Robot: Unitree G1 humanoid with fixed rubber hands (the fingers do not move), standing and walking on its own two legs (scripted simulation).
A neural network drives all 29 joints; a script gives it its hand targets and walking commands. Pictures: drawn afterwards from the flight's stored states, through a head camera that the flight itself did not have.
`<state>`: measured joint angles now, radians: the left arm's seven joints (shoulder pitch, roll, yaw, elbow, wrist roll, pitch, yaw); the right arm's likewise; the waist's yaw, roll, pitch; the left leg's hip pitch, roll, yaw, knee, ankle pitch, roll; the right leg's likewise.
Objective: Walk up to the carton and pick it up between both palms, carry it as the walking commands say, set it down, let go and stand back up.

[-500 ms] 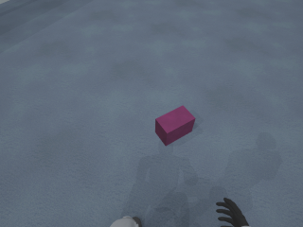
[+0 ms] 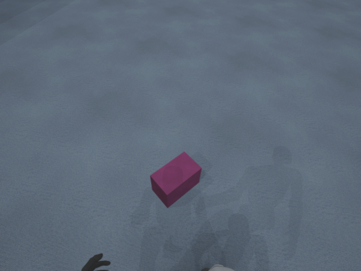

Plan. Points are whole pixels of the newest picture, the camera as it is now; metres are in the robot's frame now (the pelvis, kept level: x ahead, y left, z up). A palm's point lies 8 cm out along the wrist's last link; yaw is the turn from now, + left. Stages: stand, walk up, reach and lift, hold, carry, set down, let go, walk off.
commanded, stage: walk up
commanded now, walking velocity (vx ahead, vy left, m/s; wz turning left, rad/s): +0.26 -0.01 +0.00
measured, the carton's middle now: (176, 179) +0.70 -0.01 -0.69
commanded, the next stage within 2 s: none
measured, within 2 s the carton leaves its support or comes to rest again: neither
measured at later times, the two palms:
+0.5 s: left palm out of the picture +0.08 +0.22 -0.15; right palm (276, 256) +0.18 -0.24 -0.14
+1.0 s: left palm out of the picture +0.11 +0.23 -0.14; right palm out of the picture +0.12 -0.22 -0.14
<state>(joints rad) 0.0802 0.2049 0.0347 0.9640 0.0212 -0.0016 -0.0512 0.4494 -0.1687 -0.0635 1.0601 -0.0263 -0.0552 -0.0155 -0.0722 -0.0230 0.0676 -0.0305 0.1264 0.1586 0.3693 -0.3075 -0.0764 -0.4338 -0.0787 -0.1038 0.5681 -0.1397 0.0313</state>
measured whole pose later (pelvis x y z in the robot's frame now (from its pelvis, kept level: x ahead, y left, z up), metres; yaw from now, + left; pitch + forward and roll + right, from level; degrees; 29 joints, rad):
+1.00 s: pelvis +0.13 +0.01 +0.01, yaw -1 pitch -2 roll +0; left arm 0.28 0.15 0.02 1.17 0.01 -0.01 0.03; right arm 0.27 -0.15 -0.02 1.13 -0.01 -0.01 -0.03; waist -0.01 0.00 0.04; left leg -0.16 0.02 0.11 0.36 -0.17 0.02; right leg -0.11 -0.05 -0.08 0.34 -0.20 0.03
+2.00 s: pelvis +0.15 +0.00 -0.02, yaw +13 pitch +0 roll -2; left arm 0.22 0.26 0.07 0.92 0.05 0.04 0.01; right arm 0.29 -0.25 -0.07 0.93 -0.03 0.02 -0.03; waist -0.01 -0.04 0.05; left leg -0.38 0.08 0.08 0.73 -0.35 0.02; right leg -0.39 -0.05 -0.11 1.04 -0.50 0.02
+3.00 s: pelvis +0.38 -0.19 +0.00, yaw +33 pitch +1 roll -3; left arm 0.15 0.28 0.04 0.90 0.01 0.07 -0.02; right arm 0.20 -0.27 -0.08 0.90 -0.04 0.03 -0.02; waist -0.01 0.01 0.11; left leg -0.23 0.13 0.00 0.46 -0.25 -0.06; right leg -0.35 -0.07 -0.03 0.69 -0.34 0.07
